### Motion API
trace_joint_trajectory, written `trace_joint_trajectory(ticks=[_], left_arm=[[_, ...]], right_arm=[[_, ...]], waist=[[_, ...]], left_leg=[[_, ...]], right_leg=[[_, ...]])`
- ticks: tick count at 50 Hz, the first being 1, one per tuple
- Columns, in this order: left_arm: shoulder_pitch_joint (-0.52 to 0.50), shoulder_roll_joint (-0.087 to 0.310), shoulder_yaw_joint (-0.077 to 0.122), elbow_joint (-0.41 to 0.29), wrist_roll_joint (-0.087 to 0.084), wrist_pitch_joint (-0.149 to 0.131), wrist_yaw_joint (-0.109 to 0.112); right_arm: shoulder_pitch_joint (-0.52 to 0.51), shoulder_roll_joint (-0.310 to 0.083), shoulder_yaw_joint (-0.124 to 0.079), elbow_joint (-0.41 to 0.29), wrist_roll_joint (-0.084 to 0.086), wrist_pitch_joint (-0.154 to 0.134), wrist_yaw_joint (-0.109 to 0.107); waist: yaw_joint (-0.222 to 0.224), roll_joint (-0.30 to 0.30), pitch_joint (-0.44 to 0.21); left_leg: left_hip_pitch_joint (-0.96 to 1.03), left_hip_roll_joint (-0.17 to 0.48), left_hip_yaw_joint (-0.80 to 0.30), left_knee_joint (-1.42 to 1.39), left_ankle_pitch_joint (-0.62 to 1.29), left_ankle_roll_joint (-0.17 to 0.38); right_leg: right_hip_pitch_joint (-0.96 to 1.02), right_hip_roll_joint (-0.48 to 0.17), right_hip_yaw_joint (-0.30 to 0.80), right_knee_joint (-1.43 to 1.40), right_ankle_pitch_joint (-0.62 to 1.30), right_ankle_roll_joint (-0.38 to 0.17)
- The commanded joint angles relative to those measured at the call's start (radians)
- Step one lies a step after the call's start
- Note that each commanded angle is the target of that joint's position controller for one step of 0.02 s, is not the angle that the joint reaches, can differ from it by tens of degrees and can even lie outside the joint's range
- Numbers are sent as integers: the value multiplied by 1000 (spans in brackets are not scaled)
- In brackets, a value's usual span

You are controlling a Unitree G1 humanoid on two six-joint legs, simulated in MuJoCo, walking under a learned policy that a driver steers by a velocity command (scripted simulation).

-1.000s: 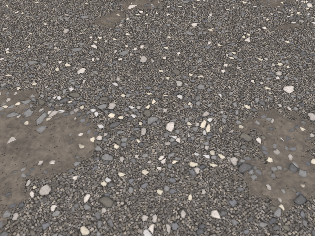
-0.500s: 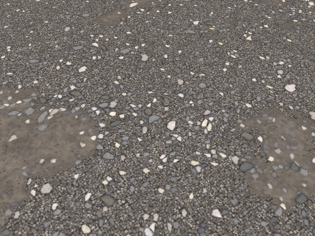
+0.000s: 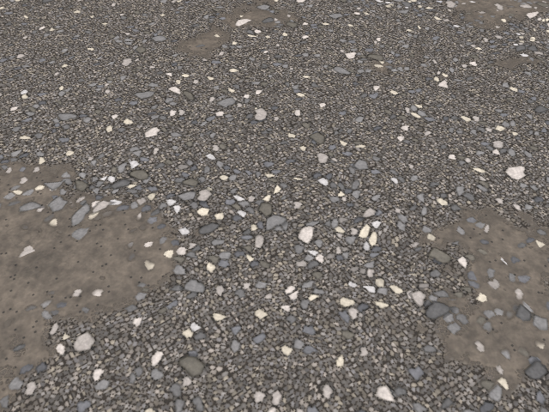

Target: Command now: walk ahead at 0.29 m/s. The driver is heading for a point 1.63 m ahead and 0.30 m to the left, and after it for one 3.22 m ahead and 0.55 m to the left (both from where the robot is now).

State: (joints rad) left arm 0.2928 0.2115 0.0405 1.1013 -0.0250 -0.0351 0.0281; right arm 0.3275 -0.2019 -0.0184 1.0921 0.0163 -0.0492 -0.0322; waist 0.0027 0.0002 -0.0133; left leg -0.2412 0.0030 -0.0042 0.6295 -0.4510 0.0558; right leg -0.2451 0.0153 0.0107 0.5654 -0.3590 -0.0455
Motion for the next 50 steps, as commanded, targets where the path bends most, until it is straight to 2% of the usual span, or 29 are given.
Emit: trace_joint_trajectory(ticks=[1, 3, 4, 5, 6, 7, 9, 11, 13, 15, 17, 20, 22, 23, 24, 25, 26, 27, 28, 29, 30, 31, 32, 34, 37, 42, 46, 48, 50], left_arm=[[18, 170, 33, -41, -4, -23, -4], [-134, 155, 26, -104, -13, -24, -9], [-196, 91, 11, -137, -15, -34, -12], [-214, 56, 2, -182, -10, -60, -14], [-226, 105, 13, -182, -12, -75, -16], [-177, 103, 13, -165, -17, -84, -27], [-165, 107, 19, -154, -9, -94, -38], [-201, 91, 21, -169, -3, -91, -48], [-261, 53, 8, -195, 1, -81, -58], [-376, 22, -11, -244, 2, -76, -61], [-436, 36, -15, -274, -3, -72, -66], [-457, 88, -6, -307, -10, -70, -72], [-375, 138, 17, -299, -7, -74, -73], [-244, 170, 38, -263, -9, -72, -69], [-77, 208, 61, -213, -13, -66, -60], [101, 286, 80, -178, 1, -57, -48], [144, 305, 76, -157, 18, -56, -60], [85, 212, 52, -159, 10, -60, -63], [-18, 172, 40, -176, 7, -66, -61], [-109, 148, 31, -196, 12, -75, -63], [-150, 119, 24, -198, 25, -84, -68], [-163, 99, 18, -187, 36, -90, -70], [-158, 88, 16, -175, 36, -92, -71], [-130, 106, 19, -150, 34, -98, -61], [-87, 146, 28, -132, 41, -98, -38], [-34, 173, 28, -134, 34, -90, -15], [61, 194, 35, -110, 21, -62, -10], [63, 210, 41, -115, 16, -42, -8], [33, 240, 50, -138, 17, -25, -1]], right_arm=[[-11, -40, -8, -57, 8, -41, 17], [141, -46, -15, -4, 7, -46, 16], [271, -128, -39, 34, 6, -49, 12], [361, -253, -71, 50, 8, -56, 24], [329, -188, -52, 36, -13, -67, 26], [283, -140, -39, 16, -17, -76, 30], [216, -118, -28, -13, -8, -72, 41], [225, -72, -12, -16, -14, -52, 37], [220, -80, -9, -30, -22, -39, 25], [203, -117, -12, -50, -23, -37, 11], [235, -158, -23, -45, -16, -41, 5], [234, -167, -35, -36, 1, -45, 6], [210, -186, -45, -43, -5, -36, 6], [193, -188, -47, -49, -11, -26, 7], [175, -185, -45, -63, -17, -19, 9], [180, -142, -28, -92, -37, -21, 13], [323, 25, 11, -84, -18, -43, 29], [217, -84, -14, -92, 12, -71, 33], [104, -139, -31, -135, 38, -86, 33], [56, -144, -34, -143, 36, -89, 24], [44, -138, -45, -141, 24, -80, 15], [78, -113, -47, -136, 20, -61, 14], [97, -88, -48, -132, 23, -45, 12], [70, -78, -52, -150, 23, -21, 8], [-46, -99, -60, -201, 8, -16, 9], [-220, -76, -47, -265, 0, -31, 41], [-345, -63, -33, -337, 4, -30, 71], [-361, -77, -36, -372, 7, -29, 88], [-298, -119, -55, -385, 9, -25, 99]], waist=[[-14, -151, 132], [-110, -100, 154], [-151, 82, 137], [-161, 323, 116], [-132, 201, 136], [-92, 127, 137], [-56, 68, 126], [-54, 87, 114], [-57, 89, 123], [-74, 84, 154], [-81, 110, 165], [-50, 119, 170], [14, 144, 81], [81, 157, -6], [159, 153, -102], [198, 12, -244], [100, -279, -419], [127, -187, -299], [98, -142, -129], [58, -25, -61], [24, 2, -23], [-14, -30, -20], [-28, -53, -6], [-40, -69, 44], [-23, -42, 80], [30, -23, 91], [77, -7, 122], [65, -25, 115], [10, -77, 45]], left_leg=[[-99, -2, 30, 30, 8, 43], [169, 12, -11, -196, 31, 76], [315, 141, -239, -316, -61, 118], [413, 354, -604, -458, -78, 221], [419, 393, -668, -448, 11, 242], [440, 362, -576, -424, 109, 215], [445, 308, -398, -429, 318, 160], [397, 245, -250, -450, 488, 120], [314, 202, -160, -477, 541, 114], [179, 164, -97, -518, 517, 109], [138, 180, -89, -558, 501, 117], [240, 227, -75, -525, 613, 99], [324, 244, -50, -385, 968, 72], [325, 228, -24, -234, 1133, 54], [231, 191, -5, -31, 1137, 27], [-20, 123, 20, 301, 760, 3], [-332, -69, -60, 645, -80, -44], [-434, -25, -157, 762, -93, -13], [-492, 25, -116, 768, -4, 5], [-435, 81, -100, 726, 93, 9], [-377, 113, -92, 679, 144, 8], [-310, 141, -105, 647, 172, 11], [-285, 147, -106, 617, 174, 12], [-315, 156, -106, 562, 191, 5], [-448, 155, -130, 443, 334, -19], [-439, 121, -38, 141, 568, -23], [-513, 105, 11, 24, 507, -3], [-504, 81, 47, -5, 403, 22], [-359, 13, 111, -3, 299, 59]], right_leg=[[-79, -280, 439, -361, -430, -183], [-282, -167, 258, -241, -297, -108], [-437, -45, 68, 30, -149, -34], [-587, 31, -55, 312, -123, 7], [-680, -14, 27, 502, -167, -3], [-721, -47, 54, 592, -92, -21], [-746, -95, 34, 602, 37, -33], [-679, -117, -4, 523, 112, -18], [-606, -102, -45, 394, 197, 8], [-467, -65, -82, 189, 306, 24], [-362, -37, -103, 81, 357, 24], [-328, -35, -71, -19, 371, -15], [-202, 5, -85, -26, 332, -51], [-45, 33, -101, -17, 313, -76], [187, 20, -83, -20, 321, -105], [501, -196, 178, 0, 248, -168], [740, -426, 702, -182, -18, -335], [636, -376, 741, -290, -87, -281], [468, -350, 570, -310, -11, -239], [294, -327, 433, -336, 134, -215], [169, -294, 328, -360, 223, -196], [96, -266, 253, -390, 235, -182], [53, -251, 206, -418, 228, -178], [-8, -243, 124, -464, 240, -178], [26, -251, 55, -491, 293, -179], [100, -223, -97, -491, 389, -131], [292, -274, -139, -424, 455, -119], [365, -300, -160, -351, 598, -103], [384, -304, -196, -199, 956, -77]])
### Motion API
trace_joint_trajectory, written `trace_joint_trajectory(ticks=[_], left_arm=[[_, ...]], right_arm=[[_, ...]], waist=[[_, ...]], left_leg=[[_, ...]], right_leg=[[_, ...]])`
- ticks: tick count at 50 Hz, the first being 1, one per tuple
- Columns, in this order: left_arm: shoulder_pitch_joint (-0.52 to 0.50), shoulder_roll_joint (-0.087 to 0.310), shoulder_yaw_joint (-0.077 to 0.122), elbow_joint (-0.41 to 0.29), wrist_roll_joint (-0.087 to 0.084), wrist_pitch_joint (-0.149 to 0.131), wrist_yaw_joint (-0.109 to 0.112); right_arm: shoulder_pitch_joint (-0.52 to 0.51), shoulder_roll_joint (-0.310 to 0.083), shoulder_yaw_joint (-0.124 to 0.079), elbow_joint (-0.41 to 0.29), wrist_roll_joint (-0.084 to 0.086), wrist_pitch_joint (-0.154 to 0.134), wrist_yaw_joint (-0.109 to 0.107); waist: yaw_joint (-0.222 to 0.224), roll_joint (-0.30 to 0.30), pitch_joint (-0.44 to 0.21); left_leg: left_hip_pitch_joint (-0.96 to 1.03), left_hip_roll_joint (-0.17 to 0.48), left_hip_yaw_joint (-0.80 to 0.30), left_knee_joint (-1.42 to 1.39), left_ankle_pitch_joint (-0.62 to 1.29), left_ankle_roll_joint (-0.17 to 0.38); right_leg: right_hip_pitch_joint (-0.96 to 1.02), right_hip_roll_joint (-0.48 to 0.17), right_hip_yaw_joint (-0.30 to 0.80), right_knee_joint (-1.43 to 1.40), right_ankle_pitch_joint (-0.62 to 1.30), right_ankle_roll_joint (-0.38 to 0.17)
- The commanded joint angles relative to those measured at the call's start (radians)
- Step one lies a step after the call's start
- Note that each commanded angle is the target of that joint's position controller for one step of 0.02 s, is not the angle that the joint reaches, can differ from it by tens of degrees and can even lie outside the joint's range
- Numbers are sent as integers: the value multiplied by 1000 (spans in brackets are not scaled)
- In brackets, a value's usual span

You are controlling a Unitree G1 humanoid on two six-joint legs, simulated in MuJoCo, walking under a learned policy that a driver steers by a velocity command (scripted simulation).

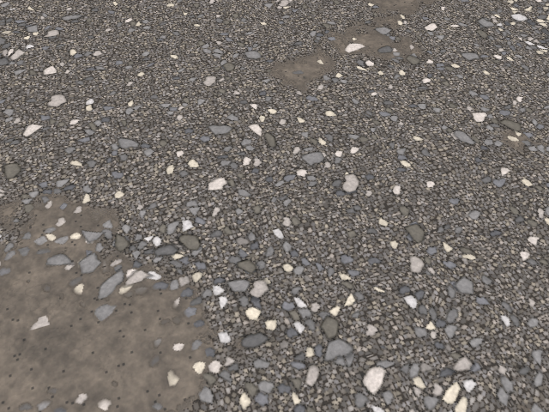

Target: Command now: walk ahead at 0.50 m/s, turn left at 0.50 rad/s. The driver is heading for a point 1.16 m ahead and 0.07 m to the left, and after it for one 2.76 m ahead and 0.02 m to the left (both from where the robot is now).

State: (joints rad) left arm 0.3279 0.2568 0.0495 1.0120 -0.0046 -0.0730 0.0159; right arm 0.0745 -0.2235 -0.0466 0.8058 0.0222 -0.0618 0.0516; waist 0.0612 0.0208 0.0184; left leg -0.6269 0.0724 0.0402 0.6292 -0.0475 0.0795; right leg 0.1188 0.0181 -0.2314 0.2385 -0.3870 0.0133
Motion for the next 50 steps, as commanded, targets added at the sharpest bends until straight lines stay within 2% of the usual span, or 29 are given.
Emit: trace_joint_trajectory(ticks=[1, 2, 3, 4, 5, 6, 7, 8, 9, 12, 14, 17, 20, 24, 26, 27, 28, 29, 30, 31, 32, 33, 34, 35, 38, 41, 44, 47, 50], left_arm=[[-19, 203, 44, -60, -1, 23, 16], [-29, 195, 39, -74, -1, 27, 19], [2, 143, 20, -113, 15, 13, 17], [49, 37, -15, -149, 14, -32, -4], [-69, 136, 9, -178, -20, -75, -21], [-132, 147, 11, -202, -43, -93, -26], [-142, 133, 11, -199, -29, -97, -19], [-137, 148, 24, -190, -10, -86, -11], [-116, 147, 29, -192, -3, -69, -12], [-122, 110, 28, -213, 17, -36, -9], [-195, 95, 22, -237, 20, -31, -7], [-293, 67, 9, -259, 15, -40, -17], [-374, 77, 7, -287, 1, -48, -28], [-410, 113, 14, -319, 1, -64, -47], [-346, 134, 23, -308, 0, -70, -51], [-246, 157, 37, -280, 1, -72, -48], [-90, 197, 52, -245, 11, -72, -43], [65, 274, 73, -225, 24, -69, -37], [125, 252, 71, -188, 6, -58, -49], [85, 176, 50, -196, -17, -53, -48], [-1, 146, 39, -214, -14, -44, -43], [-64, 130, 30, -227, -3, -38, -42], [-95, 111, 22, -232, 10, -39, -44], [-106, 104, 18, -231, 16, -41, -45], [-88, 130, 25, -210, 5, -49, -42], [-54, 157, 33, -191, -2, -41, -30], [-7, 165, 32, -172, -11, -31, -23], [57, 174, 33, -145, -17, -18, -22], [87, 180, 36, -124, -21, 1, -17]], right_arm=[[70, -137, -49, -79, 6, -10, 17], [238, -202, -85, -40, 9, -7, 6], [372, -314, -122, -18, 5, 5, -20], [328, -345, -117, -48, 2, -3, -19], [347, -259, -91, -49, -12, -7, -18], [304, -207, -78, -53, -14, -14, -22], [229, -184, -71, -68, -12, -19, -20], [169, -148, -60, -86, -15, -22, -21], [140, -140, -55, -101, -22, -23, -23], [160, -174, -62, -102, -13, -28, -38], [193, -185, -64, -92, -11, -27, -52], [238, -177, -59, -72, -9, -22, -61], [287, -186, -58, -44, -9, -24, -57], [326, -193, -60, -17, -9, -12, -65], [308, -205, -64, -18, -11, -1, -70], [287, -202, -60, -25, -12, 3, -70], [269, -176, -47, -41, -19, 4, -68], [360, -111, -25, -56, -25, -7, -63], [435, -80, -11, -39, -6, -22, -58], [339, -173, -30, -49, 11, -29, -55], [243, -192, -33, -77, 13, -34, -53], [192, -185, -33, -89, -2, -36, -55], [189, -174, -38, -90, -12, -33, -56], [213, -156, -38, -87, -13, -27, -56], [217, -116, -29, -90, -16, -14, -61], [123, -101, -21, -120, -22, -17, -61], [22, -77, -11, -143, -16, -26, -51], [-70, -78, -7, -173, -6, -32, -36], [-126, -95, -11, -206, -3, -42, -18]], waist=[[-115, -113, -53], [-200, -90, -142], [-219, 74, -257], [-127, 233, -380], [-185, 131, -371], [-173, 93, -244], [-119, -22, -153], [-82, -32, -112], [-52, -14, -93], [-31, -6, -63], [-56, 9, -38], [-104, 43, -27], [-143, 64, 4], [-140, 69, 22], [-99, 91, -5], [-44, 88, -65], [27, 64, -191], [34, -113, -354], [23, -316, -419], [46, -201, -276], [32, -120, -142], [6, -63, -63], [-25, -66, -28], [-49, -89, -31], [-66, -103, -25], [-45, -80, -11], [-8, -79, 4], [29, -81, 29], [26, -88, 46]], left_leg=[[177, -103, 89, -14, -125, 61], [434, -135, 64, -74, -72, 102], [770, 72, -285, -97, -112, 196], [1021, 281, -863, -280, -216, 375], [1029, 259, -822, -333, -214, 321], [914, 221, -648, -324, -138, 275], [744, 173, -524, -335, -31, 243], [621, 137, -437, -351, 60, 219], [538, 117, -410, -375, 101, 217], [434, 90, -331, -416, 199, 228], [418, 66, -274, -428, 222, 208], [402, 16, -204, -421, 147, 151], [440, 50, -238, -422, 39, 138], [631, 133, -308, -337, 126, 130], [671, 137, -308, -267, 309, 108], [662, 98, -276, -163, 471, 89], [565, 46, -234, 32, 458, 61], [240, -81, -170, 384, 129, -6], [-14, -175, -188, 604, -534, -41], [-133, -111, -225, 689, -508, -32], [-161, -56, -177, 669, -405, -28], [-129, -15, -144, 612, -328, -30], [-84, 17, -138, 557, -280, -34], [-32, 36, -135, 526, -254, -38], [-26, 57, -106, 428, -202, -64], [-61, 61, -87, 251, -45, -86], [-6, 30, -55, 54, 109, -85], [-2, 6, -43, -45, 142, -79], [-18, -10, -54, -106, 56, -49]], right_leg=[[-2, -293, 26, 291, 1115, -119], [-117, -252, 6, 524, 1063, -83], [-437, -176, -8, 880, 666, -31], [-787, 46, 180, 1186, -159, 9], [-899, -13, 342, 1221, -135, -26], [-935, -58, 329, 1175, -61, -52], [-890, -103, 321, 1070, 8, -54], [-818, -134, 318, 981, 42, -48], [-758, -148, 322, 945, 61, -38], [-734, -142, 293, 808, 134, 14], [-757, -133, 276, 662, 260, 38], [-685, -96, 253, 422, 483, 31], [-668, -75, 251, 323, 558, 12], [-746, -67, 263, 254, 415, -43], [-659, -41, 237, 235, 329, -75], [-513, -12, 207, 206, 346, -101], [-258, -78, 265, 249, 400, -151], [138, -294, 586, 265, 362, -279], [296, -416, 944, 118, 147, -361], [210, -387, 906, 73, -37, -310], [55, -355, 771, 44, -25, -268], [-93, -315, 675, 11, 70, -254], [-185, -281, 610, -17, 159, -246], [-236, -257, 564, -40, 217, -243], [-284, -236, 456, -87, 377, -260], [-267, -214, 373, -103, 485, -247], [-260, -178, 303, -102, 488, -213], [-193, -208, 313, -83, 452, -211], [-94, -259, 349, -24, 499, -198]])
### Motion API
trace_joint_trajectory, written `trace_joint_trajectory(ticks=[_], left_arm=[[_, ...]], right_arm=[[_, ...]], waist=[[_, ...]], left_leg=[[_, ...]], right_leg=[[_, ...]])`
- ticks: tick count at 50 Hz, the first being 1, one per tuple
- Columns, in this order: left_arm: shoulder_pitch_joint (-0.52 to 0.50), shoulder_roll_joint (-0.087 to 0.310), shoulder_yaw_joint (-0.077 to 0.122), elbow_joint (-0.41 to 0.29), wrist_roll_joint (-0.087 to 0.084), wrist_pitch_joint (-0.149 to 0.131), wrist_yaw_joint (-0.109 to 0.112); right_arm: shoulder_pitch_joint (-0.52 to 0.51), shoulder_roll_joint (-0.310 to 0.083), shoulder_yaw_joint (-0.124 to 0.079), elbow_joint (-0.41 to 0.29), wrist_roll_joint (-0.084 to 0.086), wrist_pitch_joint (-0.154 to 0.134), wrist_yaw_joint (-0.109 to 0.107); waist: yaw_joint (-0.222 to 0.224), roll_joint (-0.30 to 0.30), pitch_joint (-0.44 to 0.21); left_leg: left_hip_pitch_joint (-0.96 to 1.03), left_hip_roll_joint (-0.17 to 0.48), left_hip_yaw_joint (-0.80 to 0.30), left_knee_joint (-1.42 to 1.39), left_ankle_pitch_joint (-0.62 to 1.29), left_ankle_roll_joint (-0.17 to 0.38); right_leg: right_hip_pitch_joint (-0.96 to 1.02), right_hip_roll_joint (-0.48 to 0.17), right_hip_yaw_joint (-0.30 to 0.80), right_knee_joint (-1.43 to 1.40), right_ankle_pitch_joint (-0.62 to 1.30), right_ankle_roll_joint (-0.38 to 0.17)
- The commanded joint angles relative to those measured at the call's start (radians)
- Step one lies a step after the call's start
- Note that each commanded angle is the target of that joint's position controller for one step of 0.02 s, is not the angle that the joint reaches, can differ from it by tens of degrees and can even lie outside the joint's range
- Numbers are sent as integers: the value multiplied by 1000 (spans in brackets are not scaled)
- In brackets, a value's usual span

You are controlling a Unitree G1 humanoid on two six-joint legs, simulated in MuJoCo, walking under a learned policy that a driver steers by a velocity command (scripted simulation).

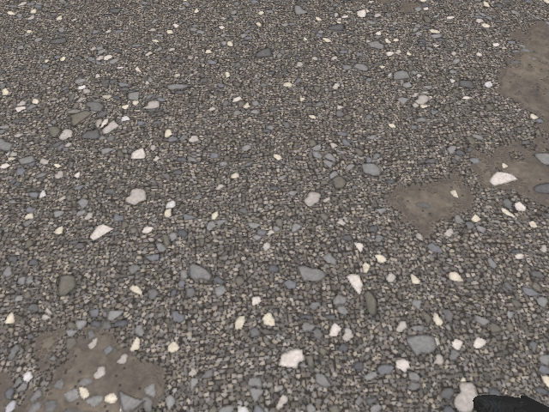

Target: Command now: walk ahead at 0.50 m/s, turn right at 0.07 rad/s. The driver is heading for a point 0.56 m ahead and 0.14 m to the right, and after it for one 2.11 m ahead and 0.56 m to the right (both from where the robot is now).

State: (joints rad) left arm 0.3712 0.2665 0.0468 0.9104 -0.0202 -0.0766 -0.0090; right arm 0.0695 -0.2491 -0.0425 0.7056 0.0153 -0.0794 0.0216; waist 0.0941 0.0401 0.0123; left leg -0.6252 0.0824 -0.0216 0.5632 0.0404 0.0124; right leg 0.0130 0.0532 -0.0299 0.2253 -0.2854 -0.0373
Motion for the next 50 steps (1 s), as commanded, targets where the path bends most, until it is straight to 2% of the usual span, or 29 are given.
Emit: trace_joint_trajectory(ticks=[1, 2, 3, 4, 5, 6, 7, 8, 9, 10, 11, 14, 17, 21, 24, 26, 29, 30, 31, 32, 33, 34, 35, 36, 37, 38, 41, 46, 50], left_arm=[[41, 176, 41, -19, -6, 10, 11], [28, 188, 44, -21, -6, 15, 13], [1, 196, 45, -27, -7, 19, 15], [-9, 172, 35, -38, 1, 18, 15], [-9, 103, 10, -73, 31, 13, 15], [136, 9, -15, -74, 3, -8, 7], [67, 134, 15, -57, -22, -15, 6], [-21, 165, 28, -85, -31, -17, 6], [-60, 148, 28, -90, -24, -14, 11], [-72, 136, 34, -91, -11, -4, 14], [-45, 116, 35, -86, -12, 10, 12], [-50, 71, 35, -99, -13, 42, 13], [-112, 63, 36, -132, -4, 49, 9], [-236, 41, 24, -173, 1, 37, -18], [-331, 37, 18, -219, 1, 37, -35], [-365, 46, 20, -248, 0, 38, -45], [-301, 89, 43, -263, -2, 44, -52], [-193, 124, 64, -241, -6, 46, -49], [-26, 186, 100, -197, -8, 49, -36], [84, 292, 129, -174, -9, 58, -13], [23, 346, 127, -210, -7, 42, -19], [40, 251, 99, -220, -1, 30, -29], [11, 206, 87, -215, 2, 18, -29], [-57, 174, 76, -223, -1, 12, -29], [-118, 135, 64, -237, 4, 11, -24], [-146, 133, 60, -255, 16, 11, -18], [-134, 154, 66, -257, 10, 5, -1], [-63, 152, 62, -224, 5, 9, 19], [4, 161, 62, -186, 1, 9, 16]], right_arm=[[-108, -82, -20, -109, 3, -28, 16], [-68, -100, -27, -101, 1, -32, 16], [28, -128, -43, -77, -3, -35, 13], [188, -182, -68, -34, -11, -36, 3], [374, -264, -88, -11, -27, -30, -12], [381, -292, -90, 6, -30, -22, -5], [363, -187, -66, -5, -22, -19, -7], [299, -152, -53, -7, -16, -20, -11], [234, -132, -45, -7, -19, -23, -10], [186, -106, -40, -4, -22, -27, -6], [158, -96, -38, 1, -29, -34, -5], [131, -103, -47, 26, -30, -50, -7], [151, -125, -57, 53, -34, -48, -21], [175, -158, -67, 74, -27, -35, -34], [224, -181, -76, 99, -14, -18, -39], [241, -195, -83, 112, -3, -2, -39], [212, -235, -93, 107, 10, 19, -45], [195, -243, -94, 103, 14, 28, -47], [188, -228, -86, 99, 16, 30, -49], [217, -147, -57, 74, -25, 19, -48], [270, -61, -26, 19, -26, -16, -36], [145, -156, -43, 7, 15, -52, -21], [88, -165, -44, -13, 36, -68, -16], [88, -154, -42, -1, 17, -72, -24], [96, -165, -51, 11, -12, -65, -32], [117, -168, -55, 11, -17, -53, -30], [108, -136, -51, 3, -29, -26, -30], [-43, -80, -24, -30, -24, -25, -15], [-137, -102, -23, -59, -8, -38, 4]], waist=[[-26, -113, 46], [-56, -125, 24], [-117, -126, -30], [-189, -108, -145], [-248, 30, -318], [-169, 297, -442], [-210, 158, -350], [-202, 110, -204], [-169, 38, -134], [-139, 38, -77], [-108, 63, -59], [-76, 45, -14], [-82, 21, 12], [-124, 3, 45], [-161, -8, 76], [-163, 1, 84], [-99, 48, 13], [-34, 49, -47], [52, 22, -135], [56, -169, -213], [-46, -326, -354], [32, -162, -344], [19, -134, -213], [-33, -43, -126], [-70, -40, -88], [-100, -82, -75], [-114, -65, -55], [-45, -109, -24], [-1, -123, 17]], left_leg=[[11, -28, 4, -62, -70, 28], [80, -46, 13, -77, -106, 40], [229, -73, 36, -112, -102, 60], [487, -44, 17, -89, -61, 94], [803, 175, -212, -46, -24, 157], [1053, 364, -637, -167, -226, 292], [977, 325, -615, -221, -346, 252], [842, 293, -454, -244, -314, 210], [706, 254, -352, -279, -235, 191], [604, 219, -266, -318, -180, 183], [535, 198, -200, -355, -153, 175], [458, 188, -72, -421, -53, 185], [485, 183, 27, -437, 9, 184], [520, 165, 146, -443, 21, 157], [612, 196, 182, -421, 39, 150], [685, 217, 198, -378, 102, 137], [733, 220, 239, -195, 526, 102], [711, 200, 260, -38, 642, 84], [600, 155, 283, 192, 577, 45], [307, 87, 280, 528, 11, -7], [-62, -128, 76, 831, -645, -53], [-175, -79, -75, 868, -602, -25], [-218, -41, -62, 818, -516, 2], [-166, 6, -62, 724, -439, 6], [-94, 35, -61, 644, -392, 0], [-28, 47, -66, 614, -367, -10], [9, 35, -38, 478, -298, -52], [55, -9, -7, 112, 35, -72], [49, -29, -12, -12, 82, -42]], right_leg=[[31, -305, 163, 18, 431, -139], [36, -305, 170, 64, 514, -129], [15, -277, 152, 166, 646, -112], [-83, -222, 119, 351, 647, -82], [-305, -136, 68, 683, 307, -40], [-645, -6, 99, 966, -306, 0], [-739, -62, 177, 1063, -288, -1], [-781, -101, 154, 1065, -191, -3], [-742, -142, 137, 1031, -108, 5], [-709, -166, 136, 984, -56, 11], [-651, -187, 141, 965, -18, 16], [-648, -200, 136, 926, 45, 31], [-718, -201, 146, 812, 172, 44], [-691, -184, 76, 582, 337, 34], [-716, -172, 33, 484, 313, 12], [-729, -159, 7, 447, 242, -11], [-575, -74, -75, 433, 91, -67], [-431, -26, -102, 406, 78, -95], [-172, 15, -89, 338, 145, -135], [115, -179, 221, 327, 209, -204], [373, -381, 818, 140, -21, -412], [366, -385, 815, 51, -61, -363], [257, -355, 669, 55, -7, -323], [97, -308, 549, 60, 100, -285], [-21, -271, 460, 47, 191, -263], [-107, -256, 434, 28, 261, -269], [-204, -211, 338, -1, 386, -264], [-229, -151, 213, -5, 346, -191], [-148, -206, 265, 20, 255, -184]])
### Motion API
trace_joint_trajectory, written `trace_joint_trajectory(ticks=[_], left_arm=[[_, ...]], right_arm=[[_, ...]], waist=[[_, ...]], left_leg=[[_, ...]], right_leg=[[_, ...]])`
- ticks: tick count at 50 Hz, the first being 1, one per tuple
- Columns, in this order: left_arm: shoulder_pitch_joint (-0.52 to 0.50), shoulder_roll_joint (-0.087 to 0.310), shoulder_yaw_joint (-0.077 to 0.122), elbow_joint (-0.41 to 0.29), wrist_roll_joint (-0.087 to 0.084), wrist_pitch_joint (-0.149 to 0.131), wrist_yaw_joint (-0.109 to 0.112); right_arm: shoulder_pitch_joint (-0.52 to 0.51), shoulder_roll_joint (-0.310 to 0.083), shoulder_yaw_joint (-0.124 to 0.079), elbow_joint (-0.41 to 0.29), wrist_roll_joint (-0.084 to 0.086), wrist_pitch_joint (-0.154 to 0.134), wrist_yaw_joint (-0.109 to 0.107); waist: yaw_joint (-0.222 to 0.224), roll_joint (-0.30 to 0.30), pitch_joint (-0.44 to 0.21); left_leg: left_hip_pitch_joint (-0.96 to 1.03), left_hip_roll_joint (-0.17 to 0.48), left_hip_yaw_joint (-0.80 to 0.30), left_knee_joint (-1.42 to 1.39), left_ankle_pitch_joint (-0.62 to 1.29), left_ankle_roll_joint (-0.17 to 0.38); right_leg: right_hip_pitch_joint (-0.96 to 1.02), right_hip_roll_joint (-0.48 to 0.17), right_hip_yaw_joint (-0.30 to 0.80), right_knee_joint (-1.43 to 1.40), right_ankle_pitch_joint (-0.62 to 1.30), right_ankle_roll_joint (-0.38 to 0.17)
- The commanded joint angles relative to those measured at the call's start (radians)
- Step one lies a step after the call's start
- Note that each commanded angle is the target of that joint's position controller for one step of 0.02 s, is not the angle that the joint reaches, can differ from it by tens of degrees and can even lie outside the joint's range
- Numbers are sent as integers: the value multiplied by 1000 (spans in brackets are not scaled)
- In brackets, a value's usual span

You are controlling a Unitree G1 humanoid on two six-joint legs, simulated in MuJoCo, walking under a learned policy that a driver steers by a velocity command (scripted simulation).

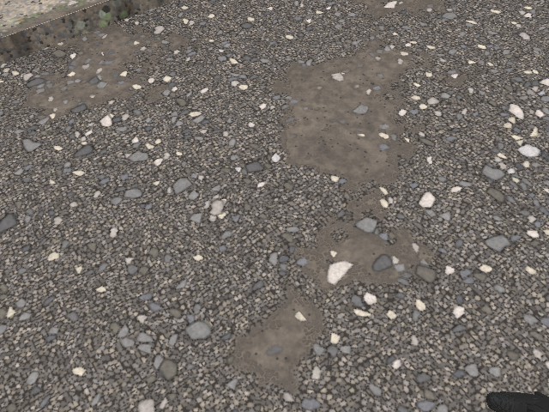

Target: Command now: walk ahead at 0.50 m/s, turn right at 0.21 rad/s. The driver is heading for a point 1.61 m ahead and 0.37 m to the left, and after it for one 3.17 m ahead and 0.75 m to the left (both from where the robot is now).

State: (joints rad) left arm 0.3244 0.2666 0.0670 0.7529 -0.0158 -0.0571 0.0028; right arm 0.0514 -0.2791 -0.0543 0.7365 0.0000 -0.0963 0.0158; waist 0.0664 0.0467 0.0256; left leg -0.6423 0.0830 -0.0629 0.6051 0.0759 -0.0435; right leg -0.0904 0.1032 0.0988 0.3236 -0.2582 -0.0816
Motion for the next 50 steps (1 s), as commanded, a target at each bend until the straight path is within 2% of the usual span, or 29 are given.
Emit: trace_joint_trajectory(ticks=[1, 4, 5, 6, 7, 8, 9, 10, 11, 12, 13, 14, 17, 19, 23, 28, 30, 31, 32, 33, 34, 35, 36, 37, 38, 40, 42, 45, 50], left_arm=[[58, 163, 42, -22, -2, -8, 5], [64, 176, 47, -5, 4, 1, 10], [48, 181, 48, -6, 5, 4, 12], [28, 181, 46, -9, 6, 7, 13], [17, 164, 36, -18, 12, 9, 17], [83, 109, 17, -47, 26, 2, 19], [147, 66, 0, -44, 24, -17, 11], [62, 139, 10, -58, 7, -34, 1], [-40, 158, 14, -82, -8, -48, -6], [-97, 149, 12, -96, 4, -59, -5], [-108, 145, 17, -102, 21, -63, -4], [-95, 136, 19, -106, 30, -61, -3], [-91, 106, 14, -114, 32, -43, 5], [-161, 89, 8, -134, 32, -37, 10], [-299, 62, -3, -161, 23, -49, 0], [-385, 94, 8, -188, 7, -71, -21], [-328, 119, 21, -176, 4, -80, -21], [-242, 141, 34, -155, 8, -83, -15], [-106, 182, 49, -138, 24, -87, -7], [31, 266, 70, -121, 40, -78, 1], [70, 243, 68, -90, 19, -64, -8], [17, 158, 46, -106, 11, -58, -6], [-28, 122, 34, -110, 15, -50, -3], [-64, 104, 25, -99, 20, -47, -7], [-85, 87, 17, -89, 26, -48, -9], [-95, 86, 17, -69, 26, -56, -16], [-88, 114, 25, -47, 18, -64, -19], [-82, 150, 34, -22, 9, -60, -18], [1, 192, 37, 33, -7, -36, -14]], right_arm=[[-125, -80, -13, -95, 8, -25, 15], [-99, -97, -16, -97, 12, -29, 28], [-55, -110, -22, -88, 13, -29, 29], [38, -131, -35, -62, 10, -29, 27], [178, -168, -52, -26, 3, -28, 24], [313, -243, -68, -14, -11, -27, 23], [360, -247, -71, 15, 9, -20, 36], [336, -173, -50, 6, 33, -15, 34], [274, -148, -43, -11, 25, -7, 28], [233, -142, -39, -24, 12, 1, 23], [210, -127, -33, -32, 5, 4, 21], [202, -118, -28, -38, -1, 5, 17], [211, -134, -33, -37, 10, 5, 3], [234, -161, -43, -29, 16, 8, -10], [295, -166, -47, -7, 26, 27, -27], [353, -161, -49, 7, 31, 51, -38], [329, -164, -53, -2, 29, 57, -40], [308, -147, -48, -13, 27, 58, -38], [286, -103, -32, -34, 17, 53, -33], [379, -36, -11, -56, 19, 44, -34], [438, -65, -6, -69, 34, 38, -33], [379, -151, -28, -54, 41, 41, -33], [293, -167, -34, -67, 31, 48, -31], [249, -148, -34, -79, 20, 50, -28], [234, -130, -35, -85, 15, 52, -24], [253, -81, -25, -83, 24, 56, -16], [219, -61, -16, -97, 17, 56, -14], [139, -45, 0, -114, 6, 43, -1], [-19, -49, 8, -155, 11, 24, 18]], waist=[[27, -133, 9], [9, -155, 17], [-18, -161, -5], [-71, -152, -65], [-136, -122, -172], [-142, 43, -327], [-118, 262, -371], [-147, 155, -278], [-150, 66, -148], [-133, -12, -79], [-106, -34, -48], [-81, -11, -57], [-61, 27, -59], [-77, 20, -37], [-128, 35, -25], [-142, 50, -22], [-101, 81, -34], [-52, 78, -76], [16, 39, -193], [18, -167, -353], [-3, -374, -386], [12, -232, -237], [14, -149, -129], [-5, -109, -58], [-29, -124, -23], [-58, -155, -9], [-64, -139, -1], [-50, -111, -2], [2, -116, 17]], left_leg=[[37, -30, 30, -73, 19, 29], [25, -37, 48, -99, -103, 85], [86, -59, 70, -107, -145, 108], [219, -96, 103, -132, -135, 136], [438, -71, 65, -110, -80, 179], [789, 127, -268, -105, -83, 303], [988, 251, -670, -254, -284, 411], [961, 239, -679, -299, -473, 370], [826, 206, -551, -319, -443, 333], [702, 168, -462, -336, -346, 317], [618, 137, -408, -353, -245, 310], [573, 111, -376, -370, -173, 308], [498, 82, -299, -396, -54, 323], [459, 62, -258, -406, -28, 311], [415, 11, -215, -379, -64, 259], [510, 46, -332, -281, -123, 239], [527, 52, -371, -219, -84, 220], [504, 17, -353, -144, -31, 195], [414, -30, -298, 56, -55, 163], [130, -161, -158, 382, -355, 94], [-89, -147, -110, 583, -688, 73], [-157, -85, -125, 666, -614, 64], [-154, -52, -88, 674, -530, 57], [-126, -30, -72, 635, -473, 53], [-95, -6, -72, 592, -436, 53], [-29, 6, -54, 533, -408, 51], [-39, 11, -44, 443, -363, 42], [-16, 24, -9, 249, -211, 39], [89, -25, 54, 5, -76, 51]], right_leg=[[9, -278, 146, -60, 242, -137], [125, -332, 148, -10, 381, -111], [142, -324, 124, 38, 528, -96], [142, -290, 79, 147, 713, -76], [74, -241, 27, 334, 757, -47], [-209, -134, -27, 672, 457, 13], [-517, -10, -21, 913, -273, 65], [-649, -69, 48, 992, -276, 57], [-685, -110, 28, 969, -184, 51], [-668, -140, 7, 908, -121, 49], [-629, -166, 4, 835, -77, 56], [-576, -178, 2, 787, -51, 65], [-542, -179, -24, 660, -29, 106], [-546, -168, -34, 535, 75, 130], [-454, -119, -37, 291, 301, 145], [-392, -81, -12, 152, 263, 124], [-303, -82, -17, 113, 201, 94], [-170, -91, -29, 71, 216, 64], [67, -201, 54, 110, 209, 5], [434, -425, 369, 115, 146, -122], [500, -550, 681, 31, -64, -205], [374, -509, 593, -3, -181, -168], [244, -460, 438, -20, -132, -128], [122, -410, 341, -55, -39, -115], [43, -375, 271, -84, 29, -109], [-45, -340, 179, -135, 107, -115], [-60, -342, 120, -167, 193, -140], [-50, -326, 28, -181, 290, -138], [-14, -318, -44, -132, 420, -96]])
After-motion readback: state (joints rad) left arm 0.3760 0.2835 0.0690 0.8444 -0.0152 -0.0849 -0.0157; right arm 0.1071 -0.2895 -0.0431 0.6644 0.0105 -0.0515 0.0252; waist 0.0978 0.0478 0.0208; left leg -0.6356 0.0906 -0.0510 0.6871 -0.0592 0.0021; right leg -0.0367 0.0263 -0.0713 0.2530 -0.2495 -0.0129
